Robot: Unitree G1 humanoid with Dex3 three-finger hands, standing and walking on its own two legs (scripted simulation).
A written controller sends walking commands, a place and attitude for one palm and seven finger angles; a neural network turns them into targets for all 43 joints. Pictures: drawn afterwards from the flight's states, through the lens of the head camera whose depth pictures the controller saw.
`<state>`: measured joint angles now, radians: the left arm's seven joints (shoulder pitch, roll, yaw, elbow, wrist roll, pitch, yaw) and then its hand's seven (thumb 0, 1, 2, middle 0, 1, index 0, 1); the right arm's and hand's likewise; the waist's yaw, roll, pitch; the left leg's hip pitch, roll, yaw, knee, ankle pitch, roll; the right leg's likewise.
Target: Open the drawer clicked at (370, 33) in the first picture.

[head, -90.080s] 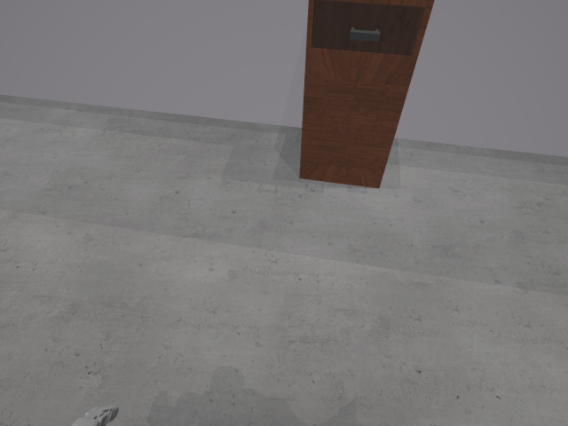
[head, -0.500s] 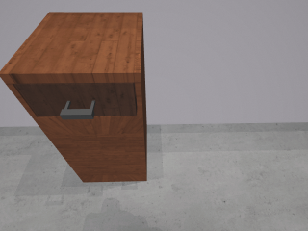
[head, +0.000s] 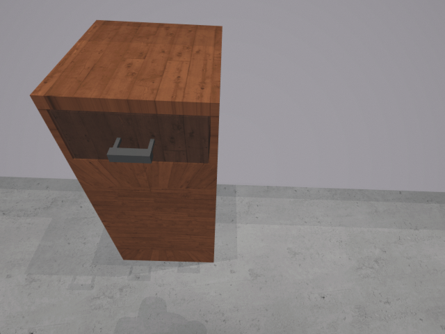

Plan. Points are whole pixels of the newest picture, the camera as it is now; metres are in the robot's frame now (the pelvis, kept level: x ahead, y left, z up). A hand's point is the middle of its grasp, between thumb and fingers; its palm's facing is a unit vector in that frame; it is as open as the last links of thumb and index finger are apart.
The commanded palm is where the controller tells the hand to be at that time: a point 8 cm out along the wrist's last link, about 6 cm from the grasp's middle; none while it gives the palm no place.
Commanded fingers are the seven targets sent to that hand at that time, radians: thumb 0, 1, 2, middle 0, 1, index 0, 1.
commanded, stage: come to a stop and stand still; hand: left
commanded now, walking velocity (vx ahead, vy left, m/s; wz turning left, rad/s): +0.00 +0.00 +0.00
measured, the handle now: (132, 148) +0.52 +0.26 +0.00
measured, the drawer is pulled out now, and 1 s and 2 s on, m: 0.00 0.00 0.00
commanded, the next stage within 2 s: look again from close up in 0.28 s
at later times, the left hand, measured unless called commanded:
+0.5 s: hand out of the picture -0.01 +0.16 -0.18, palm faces +0.01 -0.99 -0.16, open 7.3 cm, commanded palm none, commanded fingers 0.00 0.90 0.90 -0.20 -0.30 -0.20 -0.30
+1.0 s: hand out of the picture -0.01 +0.15 -0.17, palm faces +0.01 -0.99 -0.16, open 7.3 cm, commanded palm none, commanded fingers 0.00 0.90 0.90 -0.20 -0.30 -0.20 -0.30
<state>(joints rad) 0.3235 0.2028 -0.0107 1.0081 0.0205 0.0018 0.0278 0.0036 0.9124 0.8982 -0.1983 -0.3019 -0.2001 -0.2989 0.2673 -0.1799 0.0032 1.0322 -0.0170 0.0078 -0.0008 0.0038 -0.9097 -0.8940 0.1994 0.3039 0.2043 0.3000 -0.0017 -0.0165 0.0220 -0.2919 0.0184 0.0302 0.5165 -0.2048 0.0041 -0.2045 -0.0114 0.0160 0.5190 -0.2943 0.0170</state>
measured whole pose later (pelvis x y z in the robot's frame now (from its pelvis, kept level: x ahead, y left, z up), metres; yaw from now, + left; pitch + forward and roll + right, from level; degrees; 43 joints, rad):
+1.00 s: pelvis +0.01 -0.01 +0.01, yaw +0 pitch -1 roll +0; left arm 0.34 0.14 -0.01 1.09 0.02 -0.02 0.03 0.00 0.91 0.90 -0.20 -0.30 -0.20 -0.30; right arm 0.27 -0.15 0.01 1.12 -0.01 -0.01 -0.01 0.00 -0.91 -0.89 0.20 0.30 0.20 0.30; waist 0.00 -0.02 0.02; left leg -0.25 0.03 0.03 0.45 -0.19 -0.01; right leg -0.17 0.00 0.02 0.45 -0.27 0.01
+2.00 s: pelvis +0.00 +0.02 +0.00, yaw -1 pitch -2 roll +0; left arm 0.32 0.18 -0.02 1.02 0.02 0.01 0.03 0.00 0.91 0.90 -0.20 -0.30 -0.20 -0.30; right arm 0.25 -0.21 -0.01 1.03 -0.01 0.02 0.01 0.00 -0.91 -0.89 0.20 0.30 0.20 0.30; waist -0.01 -0.01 0.03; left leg -0.27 -0.01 0.06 0.48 -0.19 0.04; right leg -0.19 -0.04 0.05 0.48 -0.27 0.05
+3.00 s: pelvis +0.00 +0.01 +0.01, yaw -1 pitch -1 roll +0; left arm 0.33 0.14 -0.01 1.09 0.02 -0.02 0.04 0.00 0.91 0.90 -0.20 -0.30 -0.20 -0.30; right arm 0.26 -0.16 -0.01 1.11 -0.01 0.01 -0.01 0.00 -0.91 -0.89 0.20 0.30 0.20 0.30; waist -0.01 0.00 0.02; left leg -0.26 0.01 0.05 0.45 -0.18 0.01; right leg -0.18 -0.02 0.03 0.45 -0.26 0.03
